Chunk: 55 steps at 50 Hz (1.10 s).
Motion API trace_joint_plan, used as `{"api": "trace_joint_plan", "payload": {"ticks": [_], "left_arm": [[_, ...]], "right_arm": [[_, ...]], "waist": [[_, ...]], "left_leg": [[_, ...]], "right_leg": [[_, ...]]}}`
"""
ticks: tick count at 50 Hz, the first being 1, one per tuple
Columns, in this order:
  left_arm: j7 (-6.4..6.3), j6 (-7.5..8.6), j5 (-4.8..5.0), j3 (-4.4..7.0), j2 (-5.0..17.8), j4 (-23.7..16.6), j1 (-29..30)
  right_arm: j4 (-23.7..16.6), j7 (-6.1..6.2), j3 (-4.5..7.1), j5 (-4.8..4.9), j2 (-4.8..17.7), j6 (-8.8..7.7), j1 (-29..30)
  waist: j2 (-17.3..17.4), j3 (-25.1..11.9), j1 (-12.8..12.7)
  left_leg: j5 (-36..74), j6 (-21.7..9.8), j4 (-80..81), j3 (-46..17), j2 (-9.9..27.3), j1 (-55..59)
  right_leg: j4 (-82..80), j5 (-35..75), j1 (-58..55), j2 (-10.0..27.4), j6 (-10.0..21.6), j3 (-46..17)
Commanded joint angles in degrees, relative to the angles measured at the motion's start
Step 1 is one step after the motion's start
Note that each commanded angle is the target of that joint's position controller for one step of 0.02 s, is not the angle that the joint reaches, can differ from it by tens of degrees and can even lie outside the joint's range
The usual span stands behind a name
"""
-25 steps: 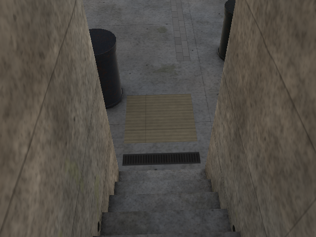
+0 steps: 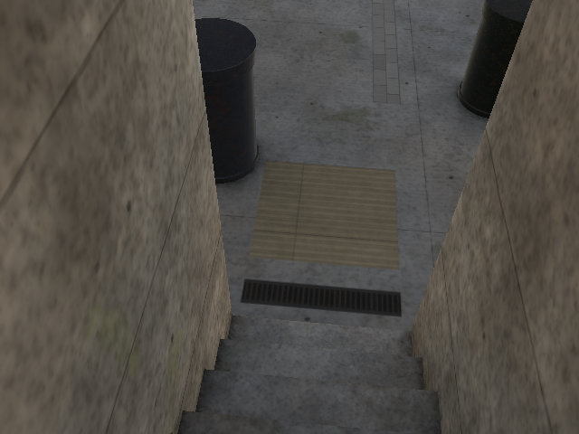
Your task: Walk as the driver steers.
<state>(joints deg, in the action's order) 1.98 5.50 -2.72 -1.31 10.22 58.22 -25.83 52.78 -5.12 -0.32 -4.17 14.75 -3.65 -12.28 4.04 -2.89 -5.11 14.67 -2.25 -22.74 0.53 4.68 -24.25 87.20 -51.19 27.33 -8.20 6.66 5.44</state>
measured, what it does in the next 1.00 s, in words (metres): goes down: right foot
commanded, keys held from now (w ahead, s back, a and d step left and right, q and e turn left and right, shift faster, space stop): no key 1.00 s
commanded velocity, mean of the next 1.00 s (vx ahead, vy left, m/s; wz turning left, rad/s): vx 0.08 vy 0.00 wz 0.00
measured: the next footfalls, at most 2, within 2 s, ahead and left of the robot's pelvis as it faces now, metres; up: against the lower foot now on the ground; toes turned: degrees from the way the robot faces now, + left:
right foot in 0.30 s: +0.15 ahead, -0.11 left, +0.00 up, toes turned +2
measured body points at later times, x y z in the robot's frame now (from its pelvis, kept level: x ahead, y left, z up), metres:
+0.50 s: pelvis +0.11 -0.01 -0.07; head +0.14 -0.02 +0.38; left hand +0.19 +0.23 -0.21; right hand +0.29 -0.26 -0.19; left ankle +0.07 +0.09 -0.77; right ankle +0.11 -0.11 -0.77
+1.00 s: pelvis +0.11 -0.01 -0.04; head +0.14 -0.01 +0.41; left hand +0.21 +0.25 -0.18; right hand +0.19 -0.28 -0.18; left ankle +0.07 +0.09 -0.77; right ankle +0.11 -0.11 -0.77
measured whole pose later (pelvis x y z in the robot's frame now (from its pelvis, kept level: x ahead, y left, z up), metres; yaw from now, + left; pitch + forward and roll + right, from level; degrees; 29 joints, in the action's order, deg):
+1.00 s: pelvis +0.11 -0.01 -0.04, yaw +2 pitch +1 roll -1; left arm 6.4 2.9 0.0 2.2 14.9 56.5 -7.0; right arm 55.2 -4.3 4.0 -0.9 15.5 -0.9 -10.2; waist 1.2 3.5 1.2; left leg -20.4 -0.7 -33.2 3.1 1.6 -13.4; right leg 30.7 -16.8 14.6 -2.6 1.8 0.8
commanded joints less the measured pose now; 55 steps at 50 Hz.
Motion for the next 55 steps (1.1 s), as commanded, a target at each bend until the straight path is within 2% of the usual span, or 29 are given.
{"api": "trace_joint_plan", "payload": {"ticks": [1,2,3,4,5,6,7,8,10,11,13,14,15,16,17,18,19,20,21,23,24,26,28,35,39,51,52,54,55], "left_arm": [[5.21,-0.59,0.1,1.85,3.29,-1.27,-6.66],[4.99,-0.65,1.77,1.83,5.36,-6.28,-1.6],[3.79,-0.83,1.73,1.63,6.09,-10.92,5.08],[3.06,-1.66,1.15,0.53,3.9,-12.88,4.78],[3.26,-2.62,1.19,-0.11,1.81,-13.24,4.73],[3.01,-2.87,-0.15,-0.97,-0.1,-9.65,-1.51],[3.56,-3.18,-1.82,-0.54,0.36,-8.58,-4.21],[4.78,-3.87,-2.21,0.28,2.8,-6.49,-4.89],[6.54,-4.12,-2.75,0.76,3.63,-6.05,-1.69],[7.09,-3.57,-2.77,0.77,3.0,-3.99,-5.7],[5.48,-2.18,-2.27,2.98,6.46,-4.27,-7.06],[4.13,-1.53,-2.1,4.04,7.33,-6.44,-3.67],[3.32,-0.63,-1.25,4.51,7.28,-5.88,-2.52],[2.95,0.05,1.15,3.26,7.04,-5.93,-1.66],[3.21,1.47,3.91,2.1,11.12,-9.51,12.46],[3.99,1.97,3.75,0.94,10.37,-11.03,16.93],[4.29,2.16,3.8,0.49,10.16,-10.37,15.72],[4.16,1.91,3.73,1.5,11.47,-10.04,14.73],[4.42,1.89,5.23,1.74,13.2,-9.18,14.12],[4.84,1.32,4.18,2.3,13.61,-7.75,14.19],[4.54,0.74,3.4,2.88,12.89,-7.4,13.12],[4.19,0.02,3.82,3.07,12.25,-7.35,14.91],[4.09,-0.77,3.68,2.84,10.46,-6.41,15.08],[4.53,-1.72,3.17,3.99,12.23,-6.28,18.17],[5.14,-1.56,2.65,4.79,13.76,-5.94,20.04],[4.01,-2.27,2.82,5.14,11.79,-3.58,18.22],[4.13,-2.47,2.26,5.06,11.66,-4.93,20.73],[3.87,-2.78,2.55,5.13,11.37,-4.56,20.12],[3.83,-2.76,3.22,4.93,10.71,-4.08,19.0]], "right_arm": [[5.55,-0.1,3.96,3.03,12.06,-1.18,-32.97],[3.65,-1.22,4.8,0.6,13.0,-1.18,-29.45],[1.39,0.16,5.18,-3.38,12.26,-1.41,-24.12],[0.61,1.26,4.61,-3.32,10.47,-1.23,-18.85],[0.32,1.54,3.27,-1.12,7.19,-1.59,-14.51],[1.17,1.99,1.31,-0.9,-0.3,-2.24,-13.49],[2.77,2.43,0.89,-1.27,-1.39,-3.25,-16.77],[2.63,3.08,0.82,-0.82,-1.22,-4.56,-14.83],[0.18,2.7,1.71,-0.94,5.32,-5.12,-8.09],[0.29,2.3,1.82,-2.12,7.2,-5.22,-5.37],[-3.05,0.71,2.01,-0.67,10.25,-5.43,4.66],[-3.62,0.8,0.7,0.06,8.65,-5.59,9.16],[-5.9,0.48,-0.05,1.36,8.14,-5.46,13.85],[-6.5,-0.21,0.01,2.9,6.88,-4.46,12.95],[-3.53,-0.65,1.66,4.19,6.52,-2.81,-6.96],[-2.34,-0.15,1.67,4.95,7.66,-2.0,-11.29],[-2.96,0.37,2.2,4.27,7.13,-1.15,-7.74],[-2.83,0.39,3.7,4.42,9.74,-0.2,-3.92],[-2.94,0.61,3.5,4.84,8.04,0.16,-4.95],[-3.78,0.54,2.75,3.99,6.38,0.32,0.7],[-3.49,0.55,2.92,3.86,6.41,0.36,2.84],[-3.36,1.24,2.98,5.07,6.31,0.29,3.06],[-3.56,1.36,3.03,4.07,6.35,0.56,4.31],[-3.1,1.08,4.39,3.59,8.22,1.99,5.04],[-2.81,0.85,5.37,3.1,9.04,2.0,6.57],[0.31,0.87,6.06,3.37,7.86,2.37,1.36],[-0.44,1.17,6.35,3.17,8.71,2.19,2.75],[-0.01,1.35,6.35,3.22,8.29,2.14,1.93],[-0.24,1.53,5.72,2.91,5.99,2.27,1.66]], "waist": [[18.21,-18.26,9.58],[8.55,-19.55,10.51],[-0.95,-17.36,11.48],[-4.05,-13.31,8.21],[-7.47,-4.31,3.87],[-8.0,0.44,0.89],[-3.81,3.73,-0.08],[-7.48,3.54,0.66],[-5.15,3.3,-0.11],[-1.71,1.89,-3.23],[-1.36,-2.27,-6.57],[-2.41,-3.02,-7.2],[-0.12,-4.34,-7.9],[-4.13,-6.36,-5.21],[-11.72,-5.12,10.19],[-9.89,-3.04,12.13],[-8.36,-2.51,11.0],[-4.86,-0.87,8.91],[-8.94,-3.34,10.89],[-7.85,0.05,8.54],[-4.7,-0.15,6.39],[-6.81,-4.23,7.01],[-4.78,-5.85,5.96],[-4.32,-4.49,5.37],[-3.8,0.79,5.15],[-3.24,1.43,5.93],[-2.7,1.43,5.95],[-3.0,1.14,5.97],[-2.56,0.75,6.23]], "left_leg": [[60.05,-18.17,-15.69,-7.06,14.79,61.71],[62.02,-21.15,-17.08,-13.92,17.91,63.95],[40.77,-19.07,-15.95,-15.95,18.91,58.92],[16.94,-16.93,-13.38,-19.95,20.87,44.3],[6.66,-14.98,-11.08,-17.74,17.73,25.41],[1.37,-12.38,-9.64,-11.7,13.71,9.27],[2.15,-12.42,-10.88,-9.69,9.47,-0.77],[-7.23,-13.14,-9.97,-6.68,6.53,-9.91],[-20.62,-11.57,-9.87,-4.21,2.51,-28.34],[-16.48,-10.2,-13.2,-3.34,1.92,-34.12],[-5.18,-6.56,-18.32,-4.47,3.47,-30.32],[1.06,-3.65,-22.99,-4.42,5.43,-26.95],[10.06,-0.74,-28.08,-2.32,4.52,-22.39],[9.34,2.07,-32.66,-0.07,2.08,-13.2],[-11.61,4.47,-30.15,1.73,-1.38,-2.99],[-26.24,5.33,-27.62,3.64,-2.89,3.06],[-32.28,5.2,-25.73,3.52,-3.76,3.94],[-29.89,3.63,-24.19,2.95,-4.02,0.91],[-32.0,4.46,-21.38,2.81,-3.59,2.22],[-31.97,4.71,-19.48,3.68,-4.43,4.61],[-25.13,3.12,-18.35,2.77,-4.33,6.56],[-12.16,3.58,-17.89,3.05,-3.33,8.68],[-6.16,4.07,-16.29,3.05,-2.97,10.55],[-16.15,3.83,-10.51,3.09,-3.59,8.31],[-31.16,3.89,-7.09,3.76,-4.79,5.62],[-20.92,2.5,-5.2,3.2,-4.65,10.15],[-19.43,2.6,-4.98,3.27,-4.3,10.16],[-18.23,2.63,-4.84,3.28,-4.14,10.62],[-19.39,2.87,-4.05,3.18,-4.18,11.85]], "right_leg": [[36.86,4.29,31.46,0.86,-7.24,-6.4],[42.41,-3.44,47.34,2.63,-7.19,-4.16],[37.68,4.19,54.59,6.08,-7.96,-6.42],[34.75,11.72,52.92,11.31,-7.59,-11.15],[26.48,20.01,48.86,13.85,-8.25,-11.62],[10.87,39.53,42.72,17.71,-7.54,-13.73],[9.63,44.84,37.3,17.45,-7.46,-10.19],[-1.58,59.02,31.32,17.32,-7.59,-8.02],[-9.28,66.72,11.14,14.72,-7.76,-3.66],[-1.71,71.03,1.43,12.74,-7.62,-2.15],[-4.16,60.41,-5.37,11.65,-9.86,-2.07],[-10.5,54.18,-8.64,11.4,-11.22,-1.76],[-18.81,49.95,-13.73,10.0,-12.35,-0.75],[-31.03,58.32,-12.24,9.38,-11.04,-2.1],[-42.5,70.38,0.01,11.8,-4.13,-14.08],[-47.97,61.27,7.72,12.92,-2.14,-17.58],[-50.97,55.73,5.37,12.32,-3.16,-16.24],[-50.69,56.93,-1.02,10.17,-5.43,-11.12],[-50.06,59.04,-4.83,10.2,-6.21,-11.21],[-52.3,55.53,-2.23,10.65,-6.61,-12.13],[-52.75,55.49,-2.7,9.5,-7.04,-9.71],[-50.02,72.2,-9.15,9.61,-6.97,-9.57],[-50.79,71.42,-10.71,8.87,-6.48,-8.58],[-56.25,58.85,-18.01,7.7,-5.32,-7.08],[-60.44,41.86,-16.18,7.41,-4.47,-7.44],[-61.18,49.81,-18.12,6.1,-4.13,-5.64],[-60.85,50.38,-18.42,6.03,-4.24,-5.64],[-60.89,51.2,-18.89,6.06,-4.17,-5.59],[-61.9,50.51,-18.73,6.4,-4.22,-5.94]]}}
Velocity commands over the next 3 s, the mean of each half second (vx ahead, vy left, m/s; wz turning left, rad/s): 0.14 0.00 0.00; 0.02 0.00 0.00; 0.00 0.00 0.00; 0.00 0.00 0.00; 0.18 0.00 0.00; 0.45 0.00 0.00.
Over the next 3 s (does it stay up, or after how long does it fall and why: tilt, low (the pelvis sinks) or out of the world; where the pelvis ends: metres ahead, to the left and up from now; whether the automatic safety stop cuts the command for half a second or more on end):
stays up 0.39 0.01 -0.32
